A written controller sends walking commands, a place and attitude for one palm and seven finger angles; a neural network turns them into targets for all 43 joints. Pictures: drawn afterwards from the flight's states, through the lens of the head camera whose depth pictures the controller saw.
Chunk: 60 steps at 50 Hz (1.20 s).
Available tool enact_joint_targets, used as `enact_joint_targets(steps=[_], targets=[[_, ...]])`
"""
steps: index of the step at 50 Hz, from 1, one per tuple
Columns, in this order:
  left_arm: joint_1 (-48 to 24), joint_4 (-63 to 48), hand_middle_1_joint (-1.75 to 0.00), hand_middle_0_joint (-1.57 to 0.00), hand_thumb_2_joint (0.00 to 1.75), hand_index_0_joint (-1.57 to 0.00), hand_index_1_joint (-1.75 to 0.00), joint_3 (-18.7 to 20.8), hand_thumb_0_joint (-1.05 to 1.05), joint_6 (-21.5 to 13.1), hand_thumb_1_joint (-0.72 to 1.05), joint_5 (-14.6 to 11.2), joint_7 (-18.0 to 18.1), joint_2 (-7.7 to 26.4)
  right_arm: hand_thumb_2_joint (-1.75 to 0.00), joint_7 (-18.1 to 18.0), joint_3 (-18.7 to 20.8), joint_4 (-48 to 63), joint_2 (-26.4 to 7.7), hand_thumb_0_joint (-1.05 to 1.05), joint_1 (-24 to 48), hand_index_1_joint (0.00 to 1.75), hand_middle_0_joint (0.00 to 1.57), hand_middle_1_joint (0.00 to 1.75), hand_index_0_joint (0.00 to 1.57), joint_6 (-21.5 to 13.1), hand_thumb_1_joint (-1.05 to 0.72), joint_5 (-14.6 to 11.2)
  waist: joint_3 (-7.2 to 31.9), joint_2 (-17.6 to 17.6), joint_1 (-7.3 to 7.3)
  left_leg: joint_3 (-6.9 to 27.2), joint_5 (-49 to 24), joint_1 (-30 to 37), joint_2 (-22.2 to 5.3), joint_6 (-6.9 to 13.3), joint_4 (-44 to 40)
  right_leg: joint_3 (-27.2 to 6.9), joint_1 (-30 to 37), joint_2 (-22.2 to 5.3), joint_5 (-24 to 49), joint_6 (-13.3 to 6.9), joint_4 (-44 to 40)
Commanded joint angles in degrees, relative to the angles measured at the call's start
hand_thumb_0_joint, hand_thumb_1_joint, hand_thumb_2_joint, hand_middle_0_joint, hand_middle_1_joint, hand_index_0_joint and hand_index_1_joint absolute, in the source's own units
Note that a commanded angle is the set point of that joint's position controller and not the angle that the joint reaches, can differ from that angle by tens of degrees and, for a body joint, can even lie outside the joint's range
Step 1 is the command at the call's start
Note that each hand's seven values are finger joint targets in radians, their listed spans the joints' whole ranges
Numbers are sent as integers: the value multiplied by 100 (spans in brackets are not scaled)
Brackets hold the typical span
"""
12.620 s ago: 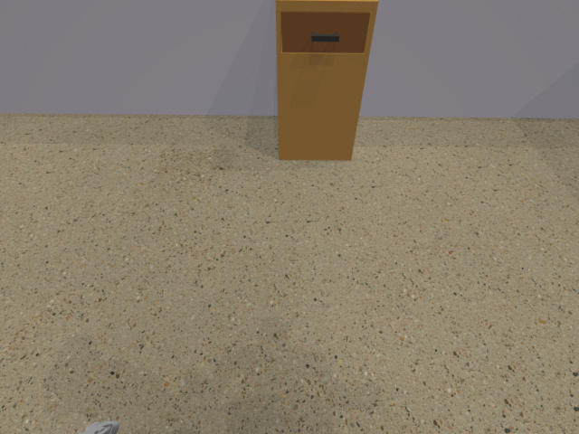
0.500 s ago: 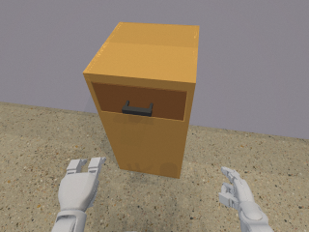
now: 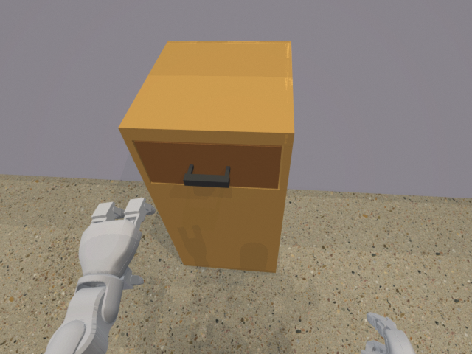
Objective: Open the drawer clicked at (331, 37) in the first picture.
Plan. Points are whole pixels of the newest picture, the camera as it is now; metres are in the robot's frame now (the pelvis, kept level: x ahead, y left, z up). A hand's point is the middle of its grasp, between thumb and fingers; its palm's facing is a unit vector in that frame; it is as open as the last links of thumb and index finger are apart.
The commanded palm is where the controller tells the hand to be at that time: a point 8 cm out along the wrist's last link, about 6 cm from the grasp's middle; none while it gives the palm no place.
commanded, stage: raise the hand with hooked fingers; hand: left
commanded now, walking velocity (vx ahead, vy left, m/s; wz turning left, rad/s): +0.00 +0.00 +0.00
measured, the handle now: (208, 174) +0.53 +0.14 -0.08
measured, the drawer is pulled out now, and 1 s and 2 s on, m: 0.00 0.00 0.00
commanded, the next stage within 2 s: move the hooked fingers above the handle in 0.82 s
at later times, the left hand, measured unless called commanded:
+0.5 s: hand (106, 199) +0.33 +0.26 +0.09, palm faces +0.02 -0.08 -1.00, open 13.9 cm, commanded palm +0.30 +0.26 +0.14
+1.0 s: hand (116, 208) +0.32 +0.24 +0.08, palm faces +0.02 -0.10 -1.00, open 13.9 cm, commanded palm +0.30 +0.25 +0.13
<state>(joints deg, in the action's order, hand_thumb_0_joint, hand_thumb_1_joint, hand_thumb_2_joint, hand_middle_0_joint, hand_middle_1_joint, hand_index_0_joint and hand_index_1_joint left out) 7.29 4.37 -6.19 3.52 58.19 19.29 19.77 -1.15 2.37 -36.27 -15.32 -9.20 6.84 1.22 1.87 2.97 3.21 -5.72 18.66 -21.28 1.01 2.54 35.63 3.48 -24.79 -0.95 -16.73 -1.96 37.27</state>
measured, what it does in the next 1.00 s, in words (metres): stands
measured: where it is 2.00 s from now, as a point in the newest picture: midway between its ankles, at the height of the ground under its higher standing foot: outside the picture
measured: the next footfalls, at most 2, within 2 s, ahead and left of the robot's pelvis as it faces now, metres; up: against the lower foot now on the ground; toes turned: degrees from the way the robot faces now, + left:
none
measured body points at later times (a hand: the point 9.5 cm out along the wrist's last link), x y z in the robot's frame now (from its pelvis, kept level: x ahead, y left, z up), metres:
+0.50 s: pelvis +0.02 +0.01 +0.01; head +0.05 -0.02 +0.46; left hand +0.32 +0.26 +0.15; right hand +0.23 -0.20 -0.10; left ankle +0.00 +0.09 -0.72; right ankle +0.03 -0.10 -0.72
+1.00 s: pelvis +0.02 +0.00 +0.01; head +0.05 -0.03 +0.46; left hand +0.31 +0.25 +0.13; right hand +0.21 -0.22 -0.11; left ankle +0.00 +0.09 -0.72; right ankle +0.03 -0.10 -0.72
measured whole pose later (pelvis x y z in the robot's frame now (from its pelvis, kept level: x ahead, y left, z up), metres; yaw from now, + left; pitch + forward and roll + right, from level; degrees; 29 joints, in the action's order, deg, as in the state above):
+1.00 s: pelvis +0.02 +0.00 +0.01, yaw +1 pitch +4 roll +0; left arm -4.7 6.6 -3.6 -0.4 53.7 6.7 25.9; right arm -1.0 0.7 -36.2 -14.6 -7.4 8.2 -0.5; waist 0.5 4.2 4.3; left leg -4.1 15.5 -15.3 1.6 2.6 27.1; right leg 4.7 -18.1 -0.9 -14.0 -1.6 28.4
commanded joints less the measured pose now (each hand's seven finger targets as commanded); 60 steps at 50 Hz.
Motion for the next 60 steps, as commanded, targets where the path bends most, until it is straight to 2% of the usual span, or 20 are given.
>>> enact_joint_targets(steps=[1, 6, 8, 10, 13, 17, 21, 23, 26, 30, 34, 36, 39, 42, 48, 52, 55, 56, 59, 60], targets=[[-1469, -1161, -112, -29, 35, -29, -112, 430, 0, 94, -38, 10, -31, 880, -90, -46, 42, 1024, -439, 0, 985, 30, 20, 30, 20, -299, -90, -51, 1120, -277, 102, 597, -1059, 431, 24, -101, -777, -414, 900, 106, 618, -105, -708], [-1767, -1157, -120, -30, 30, -30, -120, 561, 0, 104, -50, -19, -405, 1122, -90, -69, -26, 1001, -416, 0, 963, 30, 20, 30, 20, -245, -90, -59, 1093, -132, 161, 617, -1511, 705, 10, -133, -952, -347, 1192, 121, 1015, -117, -817], [-1975, -1153, -120, -30, 30, -30, -120, 613, 0, 76, -50, -34, -530, 1211, -90, -75, -45, 998, -412, 0, 957, 30, 20, 30, 20, -216, -90, -63, 1104, -225, 156, 606, -1694, 771, 14, -132, -981, -340, 1310, 132, 1216, -112, -869], [-2117, -1158, -120, -30, 30, -30, -120, 672, 0, 56, -50, -58, -642, 1315, -90, -78, -84, 986, -407, 0, 967, 30, 20, 30, 20, -189, -90, -67, 1168, -46, 164, 621, -1884, 868, 18, -149, -1018, -332, 1425, 131, 1378, -118, -898], [-2404, -1103, -120, -30, 30, -30, -120, 682, 0, 14, -50, -105, -810, 1381, -90, -75, -94, 940, -408, 0, 939, 30, 20, 30, 20, -154, -90, -68, 1180, -153, 118, 604, -2096, 966, 12, -152, -1037, -308, 1494, 138, 1602, -97, -969], [-2757, -1163, -120, -30, 30, -30, -120, 818, 0, -92, -50, -203, -1037, 1634, -90, -74, -104, 911, -440, 0, 900, 30, 20, 30, 20, -119, -90, -74, 1382, 4, 108, 660, -2636, 1165, 2, -192, -1038, -277, 1666, 132, 1930, -94, -996], [-2967, -968, -120, -30, 30, -30, -120, 921, 0, -189, -50, -358, -1287, 1802, -90, -80, -95, 859, -479, 0, 811, 30, 20, 30, 20, -83, -90, -101, 1398, -163, 87, 666, -2795, 1197, 3, -161, -1059, -238, 1756, 131, 2088, -69, -1066], [-2696, -812, -120, -30, 30, -30, -120, 804, 0, -239, -50, -428, -1404, 1619, -90, -59, -76, 877, -487, 0, 777, 30, 20, 30, 20, -65, -90, -106, 1313, -216, 95, 650, -2828, 1132, 4, -169, -1065, -219, 1731, 127, 2113, -57, -1081], [-2412, -916, -120, -30, 30, -30, -120, 888, 0, -400, -50, -543, -1544, 1645, -90, -4, -40, 921, -531, 0, 726, 30, 20, 30, 20, -63, -90, -103, 1341, -321, 149, 658, -2937, 1089, -4, -153, -1066, -231, 1808, 120, 2234, -50, -1082], [-2482, -1283, -120, -30, 30, -30, -120, 1096, 0, -657, -50, -502, -1386, 1808, -90, 38, -10, 932, -541, 0, 686, 30, 20, 30, 20, -83, -90, -80, 1568, -65, 198, 718, -3048, 1130, -14, -201, -1023, -241, 1755, 103, 2158, -67, -1010], [-2525, -1311, -120, -30, 30, -30, -120, 1366, 0, -753, -50, -476, -1072, 1997, -90, 38, 45, 907, -560, 0, 674, 30, 20, 30, 20, -100, -90, -101, 1578, -217, 212, 679, -2780, 1011, 9, -190, -1016, -297, 1718, 124, 2081, -76, -1000], [-2597, -1298, -120, -30, 30, -30, -120, 1310, 0, -746, -50, -439, -922, 1953, -90, 31, 60, 871, -536, 0, 651, 30, 20, 30, 20, -111, -90, -104, 1673, -38, 208, 664, -2729, 1018, 25, -205, -1016, -294, 1701, 98, 2040, -79, -967], [-2549, -1125, -120, -30, 30, -30, -120, 1228, 0, -602, -50, -444, -836, 1854, -90, 27, 73, 847, -549, 0, 691, 30, 20, 30, 20, -115, -90, -149, 1614, -104, 168, 641, -2574, 974, 25, -182, -1016, -313, 1645, 117, 1963, -77, -990], [-2600, -1015, -120, -30, 30, -30, -120, 982, 0, -465, -50, -435, -881, 1708, -90, 0, 55, 837, -546, 0, 713, 30, 20, 30, 20, -100, -90, -158, 1439, -151, 121, 599, -2237, 927, 34, -147, -1081, -284, 1568, 102, 1715, -56, -1055], [-2595, -871, -120, -30, 30, -30, -120, 958, 0, -457, -50, -418, -1035, 1743, -90, -46, 14, 846, -536, 0, 735, 30, 20, 30, 20, -108, -90, -137, 1286, -239, 120, 576, -2046, 863, 38, -106, -1124, -296, 1584, 106, 1599, -58, -1107], [-3275, -386, -120, -30, 30, -30, -120, 785, 0, -573, -50, -356, -1024, 1630, -90, -99, 8, 781, -527, 0, 638, 30, 20, 30, 20, -141, -90, -161, 1069, -358, 7, 536, -1530, 680, 71, -75, -1098, -303, 1273, 107, 1161, -39, -1148], [-3711, -269, -120, -30, 30, -30, -120, 787, 0, -677, -50, -220, -912, 1709, -90, -116, 25, 760, -511, 0, 542, 30, 20, 30, 20, -178, -90, -154, 1445, -138, 21, 551, -1514, 733, 100, -81, -1014, -330, 1267, 107, 1084, -61, -1056], [-3886, -147, -120, -30, 30, -30, -120, 582, 0, -690, -50, -209, -879, 1507, -90, -122, 25, 742, -492, 0, 515, 30, 20, 30, 20, -184, -90, -154, 1401, -100, -48, 550, -1468, 731, 107, -85, -977, -315, 1150, 111, 1053, -61, -1045], [-4021, 281, -120, -30, 30, -30, -120, 847, 0, -721, -50, -187, -762, 1735, -90, -144, 73, 676, -528, 0, 375, 30, 20, 30, 20, -205, -90, -160, 1580, -363, -23, 538, -1488, 561, 115, -70, -887, -367, 1237, 118, 1168, -46, -977], [-4088, 269, -120, -30, 30, -30, -120, 720, 0, -731, -50, -145, -731, 1625, -90, -138, 71, 696, -507, 0, 379, 30, 20, 30, 20, -205, -90, -152, 1687, -289, -10, 510, -1584, 559, 124, -68, -859, -384, 1276, 98, 1300, -44, -926]])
